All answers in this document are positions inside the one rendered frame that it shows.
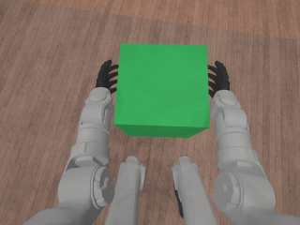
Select left robot hand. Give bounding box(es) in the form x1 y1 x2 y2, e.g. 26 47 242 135
96 59 119 94

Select right robot hand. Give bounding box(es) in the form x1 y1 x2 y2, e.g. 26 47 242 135
207 61 230 98

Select left robot forearm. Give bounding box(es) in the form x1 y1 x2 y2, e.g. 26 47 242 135
57 87 114 201

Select carton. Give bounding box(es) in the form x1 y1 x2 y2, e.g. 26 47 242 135
113 43 210 138

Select left robot upper arm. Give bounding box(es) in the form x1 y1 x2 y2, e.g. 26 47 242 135
23 165 115 225

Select right robot upper arm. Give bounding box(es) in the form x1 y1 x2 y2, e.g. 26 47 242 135
212 170 300 225

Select right robot forearm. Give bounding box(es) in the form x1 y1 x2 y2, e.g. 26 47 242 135
209 90 276 199

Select right robot thigh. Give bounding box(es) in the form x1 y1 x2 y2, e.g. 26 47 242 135
172 160 218 225

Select left robot shin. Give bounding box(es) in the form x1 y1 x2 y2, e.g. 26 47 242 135
118 156 139 174

